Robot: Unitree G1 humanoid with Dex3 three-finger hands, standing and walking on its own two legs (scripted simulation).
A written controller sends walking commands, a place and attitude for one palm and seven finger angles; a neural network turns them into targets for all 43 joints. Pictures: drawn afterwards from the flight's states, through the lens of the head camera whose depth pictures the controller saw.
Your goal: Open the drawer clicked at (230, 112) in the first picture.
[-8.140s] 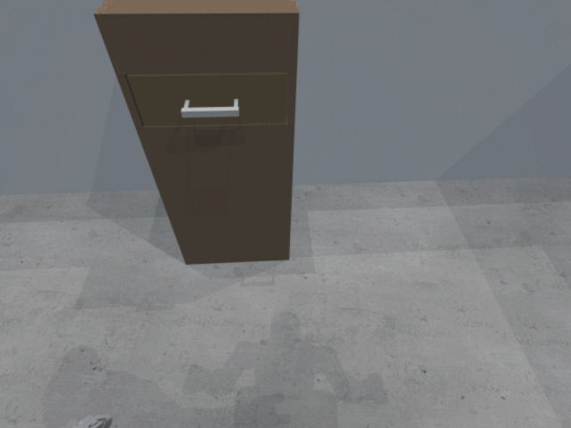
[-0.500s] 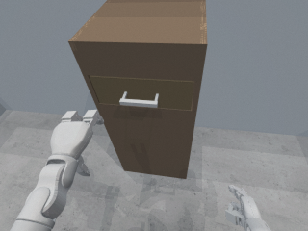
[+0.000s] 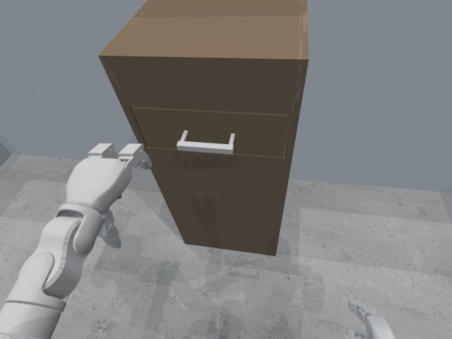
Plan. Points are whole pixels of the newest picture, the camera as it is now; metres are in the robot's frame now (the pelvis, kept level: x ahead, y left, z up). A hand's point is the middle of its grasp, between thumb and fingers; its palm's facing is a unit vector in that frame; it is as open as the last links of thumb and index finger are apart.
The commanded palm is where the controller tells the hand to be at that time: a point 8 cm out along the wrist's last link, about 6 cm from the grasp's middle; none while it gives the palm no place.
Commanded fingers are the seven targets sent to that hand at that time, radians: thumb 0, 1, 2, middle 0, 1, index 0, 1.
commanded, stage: raise the hand with hooked fingers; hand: left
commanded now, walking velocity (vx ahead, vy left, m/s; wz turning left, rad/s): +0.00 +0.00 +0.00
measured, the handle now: (206, 141) +0.55 +0.14 -0.02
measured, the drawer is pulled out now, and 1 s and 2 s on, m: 0.00 0.00 0.00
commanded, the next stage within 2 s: move the hooked fingers above the handle in 0.10 s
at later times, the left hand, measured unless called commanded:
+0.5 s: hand (134, 188) +0.33 +0.22 +0.09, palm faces +0.02 -0.07 -1.00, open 13.8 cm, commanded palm +0.31 +0.23 +0.14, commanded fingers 0.00 -0.50 0.30 -0.30 -1.20 -0.30 -1.20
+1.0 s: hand (162, 166) +0.40 +0.19 +0.07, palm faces +0.02 -0.05 -1.00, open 13.8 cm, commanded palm +0.38 +0.19 +0.12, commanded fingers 0.00 -0.50 0.30 -0.30 -1.20 -0.30 -1.20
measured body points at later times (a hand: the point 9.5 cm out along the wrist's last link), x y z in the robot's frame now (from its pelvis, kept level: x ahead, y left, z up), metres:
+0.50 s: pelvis -0.01 -0.01 +0.00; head +0.02 -0.04 +0.45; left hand +0.32 +0.22 +0.14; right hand +0.18 -0.23 -0.12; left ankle -0.03 +0.10 -0.74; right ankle +0.02 -0.12 -0.74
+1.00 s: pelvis +0.00 +0.00 -0.01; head +0.04 -0.03 +0.44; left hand +0.39 +0.19 +0.12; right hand +0.11 -0.26 -0.14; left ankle -0.03 +0.10 -0.74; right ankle +0.02 -0.12 -0.74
